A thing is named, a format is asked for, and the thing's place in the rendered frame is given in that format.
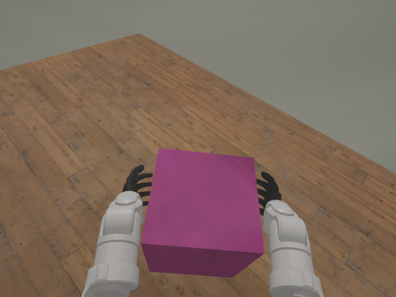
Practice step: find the robot right forearm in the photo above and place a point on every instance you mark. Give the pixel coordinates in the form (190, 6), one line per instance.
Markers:
(292, 271)

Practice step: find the robot right hand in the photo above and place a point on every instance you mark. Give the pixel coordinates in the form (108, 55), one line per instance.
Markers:
(271, 193)

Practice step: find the robot left hand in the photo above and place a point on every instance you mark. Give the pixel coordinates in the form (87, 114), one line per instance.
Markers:
(133, 178)

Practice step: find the carton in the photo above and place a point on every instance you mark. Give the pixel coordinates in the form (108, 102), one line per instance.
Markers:
(203, 215)

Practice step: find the robot left forearm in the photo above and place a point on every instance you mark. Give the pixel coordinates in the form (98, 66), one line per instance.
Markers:
(115, 272)

